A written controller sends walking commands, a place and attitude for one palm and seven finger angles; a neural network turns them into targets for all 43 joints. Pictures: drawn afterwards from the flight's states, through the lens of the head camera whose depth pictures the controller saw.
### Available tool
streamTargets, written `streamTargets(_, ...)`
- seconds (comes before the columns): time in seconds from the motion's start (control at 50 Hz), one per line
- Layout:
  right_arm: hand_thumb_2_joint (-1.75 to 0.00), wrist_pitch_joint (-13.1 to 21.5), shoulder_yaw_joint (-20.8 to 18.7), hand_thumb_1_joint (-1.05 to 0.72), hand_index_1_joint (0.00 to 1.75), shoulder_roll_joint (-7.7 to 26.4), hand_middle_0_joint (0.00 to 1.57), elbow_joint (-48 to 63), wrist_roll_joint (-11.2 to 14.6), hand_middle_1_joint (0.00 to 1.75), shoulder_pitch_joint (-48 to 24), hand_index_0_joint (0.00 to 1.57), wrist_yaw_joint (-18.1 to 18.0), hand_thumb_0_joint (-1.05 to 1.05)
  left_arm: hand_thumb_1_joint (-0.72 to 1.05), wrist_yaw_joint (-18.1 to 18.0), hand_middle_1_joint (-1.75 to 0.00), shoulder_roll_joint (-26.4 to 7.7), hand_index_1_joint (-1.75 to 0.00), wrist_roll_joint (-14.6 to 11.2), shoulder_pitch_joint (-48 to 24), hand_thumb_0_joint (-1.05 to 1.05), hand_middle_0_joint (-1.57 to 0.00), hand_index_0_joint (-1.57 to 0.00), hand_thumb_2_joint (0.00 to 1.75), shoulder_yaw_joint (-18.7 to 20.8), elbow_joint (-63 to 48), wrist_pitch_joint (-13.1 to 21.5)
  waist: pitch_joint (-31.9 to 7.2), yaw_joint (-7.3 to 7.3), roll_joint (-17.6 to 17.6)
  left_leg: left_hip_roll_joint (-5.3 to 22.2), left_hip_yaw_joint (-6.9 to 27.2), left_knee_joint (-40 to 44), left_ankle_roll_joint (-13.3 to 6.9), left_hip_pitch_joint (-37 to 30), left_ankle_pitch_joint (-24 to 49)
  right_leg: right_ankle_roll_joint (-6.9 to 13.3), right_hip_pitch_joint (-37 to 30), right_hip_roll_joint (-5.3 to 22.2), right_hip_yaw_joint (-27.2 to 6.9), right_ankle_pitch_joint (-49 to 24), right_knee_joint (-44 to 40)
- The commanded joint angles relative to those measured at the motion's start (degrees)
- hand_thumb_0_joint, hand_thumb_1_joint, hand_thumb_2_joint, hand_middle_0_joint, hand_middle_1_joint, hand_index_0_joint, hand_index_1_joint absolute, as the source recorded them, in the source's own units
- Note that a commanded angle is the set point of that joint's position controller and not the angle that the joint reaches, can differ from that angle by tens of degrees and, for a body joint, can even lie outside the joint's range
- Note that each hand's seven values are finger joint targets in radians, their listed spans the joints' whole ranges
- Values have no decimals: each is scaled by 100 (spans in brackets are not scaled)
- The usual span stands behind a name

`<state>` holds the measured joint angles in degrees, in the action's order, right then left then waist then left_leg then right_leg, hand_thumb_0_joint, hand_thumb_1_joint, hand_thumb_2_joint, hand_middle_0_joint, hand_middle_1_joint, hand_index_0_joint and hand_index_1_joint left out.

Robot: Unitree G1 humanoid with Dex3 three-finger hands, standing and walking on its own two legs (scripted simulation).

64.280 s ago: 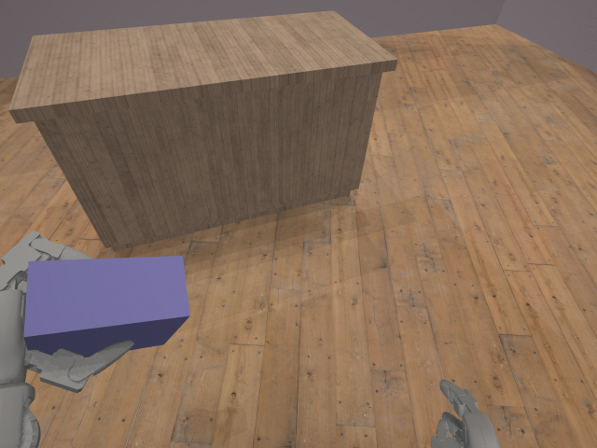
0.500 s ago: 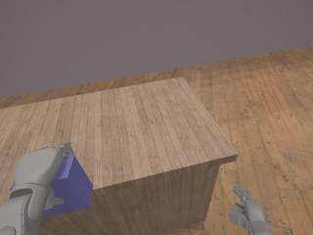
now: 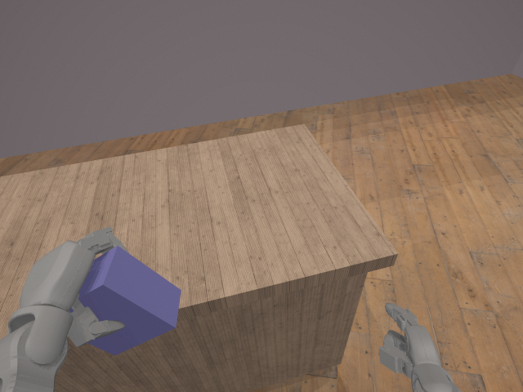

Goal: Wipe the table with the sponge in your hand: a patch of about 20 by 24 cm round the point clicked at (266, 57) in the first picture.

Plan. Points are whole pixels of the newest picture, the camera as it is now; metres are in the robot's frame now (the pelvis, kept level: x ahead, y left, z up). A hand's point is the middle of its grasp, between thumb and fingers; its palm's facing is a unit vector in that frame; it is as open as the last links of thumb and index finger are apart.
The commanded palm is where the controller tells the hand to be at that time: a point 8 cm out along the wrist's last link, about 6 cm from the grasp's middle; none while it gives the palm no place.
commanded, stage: step back with the hand held close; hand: left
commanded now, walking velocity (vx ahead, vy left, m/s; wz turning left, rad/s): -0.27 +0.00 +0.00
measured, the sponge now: (128, 310) +0.20 +0.25 +0.05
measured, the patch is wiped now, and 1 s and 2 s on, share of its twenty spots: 0.95 0.95 0.95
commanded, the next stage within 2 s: stop stepping back and stand still in 1.34 s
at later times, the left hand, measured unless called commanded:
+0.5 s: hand (101, 268) +0.20 +0.26 +0.14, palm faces +0.32 -0.83 -0.45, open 10.6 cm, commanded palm +0.15 +0.30 +0.18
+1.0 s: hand (76, 305) +0.15 +0.25 +0.15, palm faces +0.35 -0.87 -0.36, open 10.6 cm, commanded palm +0.09 +0.30 +0.18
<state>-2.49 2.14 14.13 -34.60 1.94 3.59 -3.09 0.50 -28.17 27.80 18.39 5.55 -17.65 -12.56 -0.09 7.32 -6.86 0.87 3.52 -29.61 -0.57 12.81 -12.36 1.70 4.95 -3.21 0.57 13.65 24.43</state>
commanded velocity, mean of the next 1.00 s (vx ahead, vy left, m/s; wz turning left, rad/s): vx -0.31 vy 0.00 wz -0.02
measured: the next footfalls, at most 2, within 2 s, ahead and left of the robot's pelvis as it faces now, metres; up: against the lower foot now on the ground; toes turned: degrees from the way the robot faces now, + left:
left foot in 1.10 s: -0.05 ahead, +0.16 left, +0.00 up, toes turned +3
right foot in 1.36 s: -0.10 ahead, -0.10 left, +0.00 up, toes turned -1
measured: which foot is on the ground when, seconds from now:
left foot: down 0.00-0.90, up 0.92-1.00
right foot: down 0.00-1.00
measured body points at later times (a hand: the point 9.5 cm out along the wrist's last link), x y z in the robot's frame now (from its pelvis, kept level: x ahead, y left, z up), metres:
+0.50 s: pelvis -0.01 +0.02 -0.01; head +0.01 +0.02 +0.44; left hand +0.18 +0.30 +0.17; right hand +0.14 -0.22 -0.10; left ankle +0.07 +0.12 -0.74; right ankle +0.00 -0.11 -0.74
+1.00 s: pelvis -0.06 +0.01 -0.01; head -0.05 +0.04 +0.44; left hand +0.12 +0.29 +0.17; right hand +0.11 -0.21 -0.09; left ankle -0.03 +0.13 -0.69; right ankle -0.04 -0.10 -0.74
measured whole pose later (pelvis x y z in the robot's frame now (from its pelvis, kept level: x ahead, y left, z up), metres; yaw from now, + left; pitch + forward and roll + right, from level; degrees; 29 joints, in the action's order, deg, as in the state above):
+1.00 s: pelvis -0.06 +0.01 -0.01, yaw +1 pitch +2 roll -1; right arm 2.6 1.6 10.7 -35.2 0.3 11.9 -3.4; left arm -6.8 -21.3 -1.7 27.6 17.1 -32.5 8.7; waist -1.4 0.7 1.8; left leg -1.0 2.6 -58.8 0.7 33.0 -25.9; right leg 0.8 20.0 -2.6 -1.2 15.0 33.3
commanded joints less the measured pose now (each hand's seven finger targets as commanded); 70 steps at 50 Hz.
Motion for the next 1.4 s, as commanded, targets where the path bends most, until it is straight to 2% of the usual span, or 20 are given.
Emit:
streamTargets(0.0,-90,561,-111,-90,30,441,20,1168,-83,30,259,20,-117,0,10,-533,-160,-925,-160,-3049,-988,0,-120,-120,130,1837,-1858,1666,-298,-593,1477,-56,64,-749,-192,-688,-603,314,2035,1080,-1038,-138,-950)
streamTargets(0.06,-90,686,-195,-90,30,663,20,1224,-136,30,246,20,-182,0,10,-688,-160,-670,-160,-3219,-414,0,-120,-120,130,1917,-2736,2030,-931,-546,-351,369,447,-62,-293,-284,198,139,1286,874,-442,-981,205)
streamTargets(0.1,-90,755,-254,-90,30,710,20,1230,-143,30,319,20,-184,0,10,-758,-160,-835,-160,-3261,64,0,-120,-120,130,2244,-2783,2165,-593,-516,-691,449,696,314,-325,449,-593,22,1207,599,-273,-228,308)
streamTargets(0.34,-90,1031,-369,-90,30,703,20,957,-147,30,440,20,-200,0,10,-813,-160,-356,-160,-3131,953,0,-120,-120,130,2070,-2584,2391,-1059,-575,-25,689,1042,478,-368,741,403,-146,929,280,-184,-551,608)
streamTargets(0.48,-90,984,-400,-90,30,600,20,858,-130,30,485,20,-195,0,10,-923,-160,-480,-160,-3148,889,0,-120,-120,130,2150,-2626,2474,-1025,-717,659,266,435,-536,-118,854,-539,199,1517,1049,-682,-1182,316)
streamTargets(0.6,-90,894,-425,-90,30,649,20,908,-143,30,420,20,-241,0,10,-964,-160,-614,-160,-3157,611,0,-120,-120,130,2284,-2517,2454,-609,-775,423,333,646,-316,-156,987,-1389,149,2191,903,-576,-13,408)
streamTargets(0.74,-90,1089,-409,-90,30,715,20,982,-259,30,419,20,-187,0,10,-869,-160,-262,-160,-2877,80,0,-120,-120,130,2027,-2612,2457,-631,-686,-850,1266,1821,1586,-709,2258,-2580,-293,852,-95,-231,560,2177)
streamTargets(0.82,-90,1106,-379,-90,30,638,20,939,-250,30,476,20,-95,0,10,-776,-160,-137,-160,-2891,194,0,-120,-120,130,1950,-2536,2488,-593,-631,-248,969,1212,577,-585,2063,-1686,-151,568,92,-398,-58,725)
streamTargets(0.84,-90,1073,-389,-90,30,598,20,908,-239,30,480,20,-77,0,10,-776,-160,-225,-160,-2917,181,0,-120,-120,130,1964,-2537,2530,-692,-654,169,633,834,-247,-364,1805,-1448,86,788,499,-724,-750,136)
streamTargets(0.88,-90,970,-464,-90,30,450,20,868,-73,30,490,20,-75,0,10,-853,-160,-306,-160,-3042,196,0,-120,-120,130,1771,-2760,2577,-1031,-693,2036,-280,-113,-3099,218,1104,-1196,907,1699,2210,-2165,-2376,-626)
streamTargets(0.92,-90,890,-330,-90,30,233,20,957,-132,30,276,20,-70,0,10,-892,-160,-436,-160,-3091,433,0,-120,-120,130,1961,-2892,2536,-953,-758,1479,-8,215,-4004,180,1608,-1733,1069,1542,2404,-1868,-3938,-160)
streamTargets(1.0,-90,694,-262,-90,30,222,20,933,-155,30,136,20,-171,0,10,-943,-160,-586,-160,-3060,644,0,-120,-120,130,2272,-2642,2504,-841,-801,901,218,-80,-1307,128,1338,-1119,514,1067,1989,-1176,-4513,698)
streamTargets(1.04,-90,707,-396,-90,30,379,20,979,-120,30,332,20,-216,0,10,-972,-160,-529,-160,-3138,858,0,-120,-120,130,2286,-2894,2577,-1281,-822,675,407,-196,305,32,291,654,133,1199,1481,-862,-3507,1321)
streamTargets(1.08,-90,868,-579,-90,30,581,20,991,-93,30,395,20,-126,0,10,-972,-160,-499,-160,-3210,749,0,-120,-120,130,2342,-3227,2640,-1394,-669,-735,1938,966,588,-562,-1034,4134,-325,2721,359,-314,854,2498)
streamTargets(1.12,-90,990,-537,-90,30,402,20,846,-230,30,661,20,-27,0,10,-980,-160,-393,-160,-3092,905,0,-120,-120,130,2308,-3109,2545,-1440,-799,-849,2062,1175,224,-931,-1345,5161,-368,3356,302,-547,1850,3292)
streamTargets(1.2,-90,1142,-558,-90,30,498,20,795,-143,30,499,20,112,0,10,-955,-160,-197,-160,-3049,652,0,-120,-120,130,2091,-3356,2369,-1051,-637,-643,1719,316,529,-548,-103,3507,-367,2019,352,-294,849,2370)
streamTargets(1.32,-90,1191,-450,-90,30,533,20,909,-141,30,363,20,25,0,10,-913,-160,-127,-160,-3034,626,0,-120,-120,130,2072,-2804,2369,-759,-578,-270,1340,300,-26,-288,1204,-227,-346,659,271,25,-467,353)
streamTargets(1.34,-90,1219,-432,-90,30,500,20,910,-141,30,360,20,28,0,10,-891,-160,-210,-160,-3012,478,0,-120,-120,130,2085,-2772,2447,-651,-576,344,974,23,-870,-114,1211,-765,-231,837,552,-90,-1056,-372)
streamTargets(1.36,-90,1210,-511,-90,30,401,20,851,-78,30,520,20,14,0,10,-890,-160,-279,-160,-3011,436,0,-120,-120,130,1970,-2704,2498,-879,-664,1702,223,-570,-2387,261,1315,-1553,274,1006,1476,-881,-2176,-607)
streamTargets(1.38,-90,1229,-702,-90,30,528,20,923,14,30,399,20,-48,0,10,-890,-160,-361,-160,-3107,562,0,-120,-120,130,1992,-2638,2472,-1150,-577,2701,-192,-169,-4235,346,1341,-2015,796,1706,2443,-2109,-2445,-883)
